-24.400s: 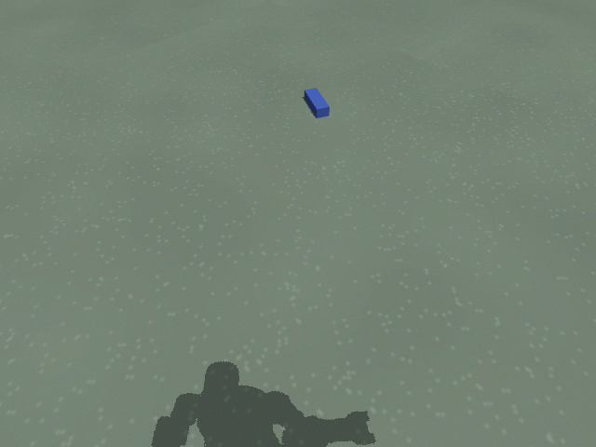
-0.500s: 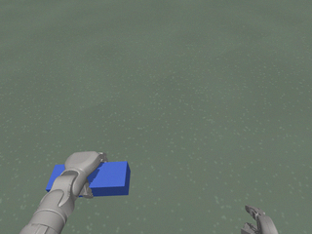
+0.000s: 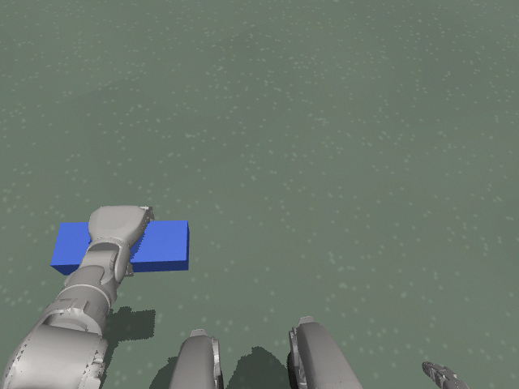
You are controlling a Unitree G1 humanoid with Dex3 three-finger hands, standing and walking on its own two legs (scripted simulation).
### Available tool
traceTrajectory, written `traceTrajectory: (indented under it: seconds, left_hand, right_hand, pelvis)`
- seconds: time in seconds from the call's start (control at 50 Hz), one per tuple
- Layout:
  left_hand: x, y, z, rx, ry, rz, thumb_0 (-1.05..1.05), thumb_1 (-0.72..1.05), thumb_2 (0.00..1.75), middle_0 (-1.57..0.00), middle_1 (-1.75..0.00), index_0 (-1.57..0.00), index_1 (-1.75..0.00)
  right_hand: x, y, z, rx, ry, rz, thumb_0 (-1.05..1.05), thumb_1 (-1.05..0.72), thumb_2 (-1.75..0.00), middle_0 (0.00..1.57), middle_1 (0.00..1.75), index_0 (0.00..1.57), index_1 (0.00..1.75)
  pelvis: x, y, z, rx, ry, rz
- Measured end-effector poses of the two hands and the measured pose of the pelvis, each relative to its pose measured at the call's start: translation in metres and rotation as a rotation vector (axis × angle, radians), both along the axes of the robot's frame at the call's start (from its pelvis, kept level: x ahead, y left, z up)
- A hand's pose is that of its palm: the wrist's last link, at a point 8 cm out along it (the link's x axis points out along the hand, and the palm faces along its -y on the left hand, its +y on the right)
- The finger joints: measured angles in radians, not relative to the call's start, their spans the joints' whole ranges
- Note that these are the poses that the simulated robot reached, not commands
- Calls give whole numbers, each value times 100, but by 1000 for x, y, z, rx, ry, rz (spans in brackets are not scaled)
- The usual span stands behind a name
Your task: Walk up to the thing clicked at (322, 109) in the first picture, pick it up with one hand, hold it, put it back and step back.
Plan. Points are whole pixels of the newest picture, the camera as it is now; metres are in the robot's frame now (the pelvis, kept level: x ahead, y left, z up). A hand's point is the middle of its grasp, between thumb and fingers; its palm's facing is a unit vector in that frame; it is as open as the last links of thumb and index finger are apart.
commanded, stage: crouch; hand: left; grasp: from above
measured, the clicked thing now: (126, 247) +0.39 +0.23 -0.13
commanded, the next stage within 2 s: lower in 1.50 s
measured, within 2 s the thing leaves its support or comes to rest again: neither
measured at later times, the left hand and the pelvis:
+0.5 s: hand (160, 255) +0.44 +0.21 -0.34, palm faces -0.45 +0.04 -0.89, open 10.6 cm; pelvis -0.02 +0.01 -0.19, yaw -2 degrees
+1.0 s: hand (170, 257) +0.46 +0.21 -0.44, palm faces -0.47 +0.02 -0.88, open 10.7 cm; pelvis -0.03 +0.00 -0.27, yaw -3 degrees
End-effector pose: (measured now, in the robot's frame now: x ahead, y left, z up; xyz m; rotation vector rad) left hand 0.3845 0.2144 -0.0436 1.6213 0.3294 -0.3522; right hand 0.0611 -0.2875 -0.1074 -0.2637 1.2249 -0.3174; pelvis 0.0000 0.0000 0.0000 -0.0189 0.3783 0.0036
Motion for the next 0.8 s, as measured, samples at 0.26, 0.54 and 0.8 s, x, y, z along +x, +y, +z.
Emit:
traceTrajectory:
  seconds: [0.26,0.54,0.8]
  left_hand:
    - [36,-3,-129,-16,25,20,-1,-9,55,-66,-58,-67,-56]
    - [62,-2,-250,-46,36,5,-1,-5,51,-64,-58,-65,-56]
    - [79,-3,-307,-52,38,28,-1,-6,52,-64,-58,-65,-56]
  right_hand:
    - [-66,22,-112,16,157,-68,1,-91,-90,20,30,20,30]
    - [-42,25,-202,34,159,51,0,-90,-90,20,30,20,30]
    - [-47,13,-243,19,194,82,0,-91,-90,20,30,20,30]
  pelvis:
    - [-17,7,-107,-19,188,-6]
    - [-22,7,-199,-46,291,-2]
    - [-27,3,-248,-55,294,-12]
